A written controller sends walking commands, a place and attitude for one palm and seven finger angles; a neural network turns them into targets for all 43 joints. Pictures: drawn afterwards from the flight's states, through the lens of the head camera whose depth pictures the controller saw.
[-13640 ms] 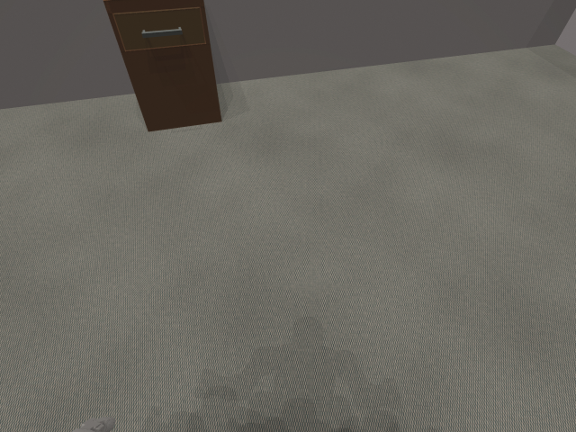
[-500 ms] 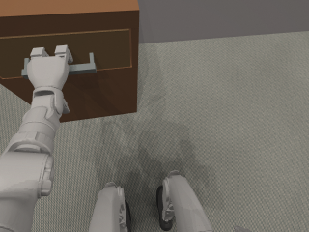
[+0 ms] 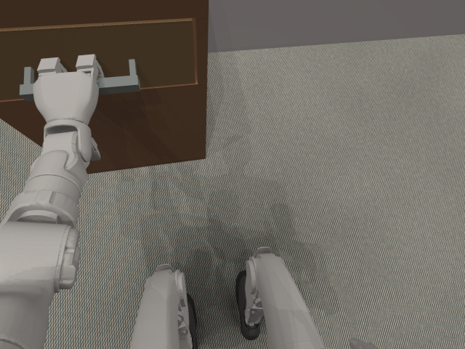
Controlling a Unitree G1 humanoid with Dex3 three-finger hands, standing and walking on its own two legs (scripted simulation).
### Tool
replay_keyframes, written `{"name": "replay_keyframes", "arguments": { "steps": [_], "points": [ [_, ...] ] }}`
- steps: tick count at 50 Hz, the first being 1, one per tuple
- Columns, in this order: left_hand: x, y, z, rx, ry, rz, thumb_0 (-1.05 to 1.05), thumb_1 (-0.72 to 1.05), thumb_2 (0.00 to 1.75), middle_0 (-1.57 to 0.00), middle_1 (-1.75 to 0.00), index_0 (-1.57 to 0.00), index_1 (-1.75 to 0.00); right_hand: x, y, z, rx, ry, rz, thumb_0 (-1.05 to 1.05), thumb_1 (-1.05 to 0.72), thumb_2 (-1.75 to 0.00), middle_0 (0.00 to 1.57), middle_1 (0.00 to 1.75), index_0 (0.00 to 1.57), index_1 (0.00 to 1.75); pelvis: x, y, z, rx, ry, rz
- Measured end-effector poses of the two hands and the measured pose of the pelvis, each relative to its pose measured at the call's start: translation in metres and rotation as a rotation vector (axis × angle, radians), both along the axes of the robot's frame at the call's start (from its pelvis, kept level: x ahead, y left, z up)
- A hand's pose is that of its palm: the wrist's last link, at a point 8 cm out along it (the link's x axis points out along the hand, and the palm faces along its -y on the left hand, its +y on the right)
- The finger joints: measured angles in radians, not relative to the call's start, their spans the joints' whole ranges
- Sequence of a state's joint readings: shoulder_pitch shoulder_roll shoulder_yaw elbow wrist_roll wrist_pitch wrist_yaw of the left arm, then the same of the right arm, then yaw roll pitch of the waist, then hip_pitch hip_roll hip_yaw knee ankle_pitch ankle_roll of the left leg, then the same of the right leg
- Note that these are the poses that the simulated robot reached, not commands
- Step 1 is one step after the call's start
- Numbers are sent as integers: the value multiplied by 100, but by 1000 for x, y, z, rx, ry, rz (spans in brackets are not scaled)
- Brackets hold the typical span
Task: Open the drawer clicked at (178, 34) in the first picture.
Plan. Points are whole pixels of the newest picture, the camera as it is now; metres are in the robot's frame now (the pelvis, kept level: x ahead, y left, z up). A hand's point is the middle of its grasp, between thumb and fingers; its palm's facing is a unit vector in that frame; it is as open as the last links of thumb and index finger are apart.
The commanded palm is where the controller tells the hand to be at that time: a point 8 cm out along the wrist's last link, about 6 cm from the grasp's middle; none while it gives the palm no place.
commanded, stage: lower the fingers behind the handle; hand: left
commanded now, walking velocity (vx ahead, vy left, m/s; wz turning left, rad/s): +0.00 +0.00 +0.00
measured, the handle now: (82, 78) +0.57 +0.22 -0.03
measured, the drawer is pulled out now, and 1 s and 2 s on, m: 0.00 0.00 0.08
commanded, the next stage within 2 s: close the thumb around the handle in 0.24 s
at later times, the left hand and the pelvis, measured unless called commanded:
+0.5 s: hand (82, 111) +0.53 +0.22 -0.06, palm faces -0.04 -0.02 -1.00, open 13.1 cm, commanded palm +0.52 +0.20 -0.01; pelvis +0.00 +0.00 +0.00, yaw +0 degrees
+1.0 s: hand (83, 111) +0.52 +0.22 -0.06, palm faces -0.03 -0.03 -1.00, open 5.4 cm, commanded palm +0.51 +0.20 -0.01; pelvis +0.00 +0.00 +0.00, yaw +0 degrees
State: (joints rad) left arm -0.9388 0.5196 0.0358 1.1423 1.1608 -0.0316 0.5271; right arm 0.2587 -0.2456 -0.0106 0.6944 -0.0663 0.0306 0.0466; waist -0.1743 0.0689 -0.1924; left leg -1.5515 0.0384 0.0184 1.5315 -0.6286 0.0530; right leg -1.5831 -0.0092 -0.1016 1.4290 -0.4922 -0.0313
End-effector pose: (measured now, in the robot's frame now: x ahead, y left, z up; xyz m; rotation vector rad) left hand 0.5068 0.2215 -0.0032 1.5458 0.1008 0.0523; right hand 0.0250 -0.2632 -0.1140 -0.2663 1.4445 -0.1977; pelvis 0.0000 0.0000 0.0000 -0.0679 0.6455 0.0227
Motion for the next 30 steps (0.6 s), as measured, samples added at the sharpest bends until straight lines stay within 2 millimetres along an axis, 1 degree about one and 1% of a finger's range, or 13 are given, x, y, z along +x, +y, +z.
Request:
{"name": "replay_keyframes", "arguments": {
  "steps": [21, 25, 30],
  "points": [
    [1, 1, 0, 3, 16, -5, 0, -48, 31, -33, -123, -34, -122, -2, -3, 1, -11, -4, 2, 1, -91, -90, 20, 30, 20, 30, -1, -1, -1, 0, 3, 0],
    [2, 1, 0, 3, 8, -6, 0, -39, 34, -33, -124, -34, -123, -1, -3, 1, -12, -6, 5, 1, -91, -90, 20, 30, 20, 30, -1, -1, -1, 0, 5, 2],
    [2, 1, 0, 3, 0, -5, 0, -20, 43, -33, -125, -34, -124, 0, -2, 0, -13, -12, 11, 1, -91, -90, 20, 30, 20, 30, -3, -1, -2, -2, 5, 4]
  ]
}}
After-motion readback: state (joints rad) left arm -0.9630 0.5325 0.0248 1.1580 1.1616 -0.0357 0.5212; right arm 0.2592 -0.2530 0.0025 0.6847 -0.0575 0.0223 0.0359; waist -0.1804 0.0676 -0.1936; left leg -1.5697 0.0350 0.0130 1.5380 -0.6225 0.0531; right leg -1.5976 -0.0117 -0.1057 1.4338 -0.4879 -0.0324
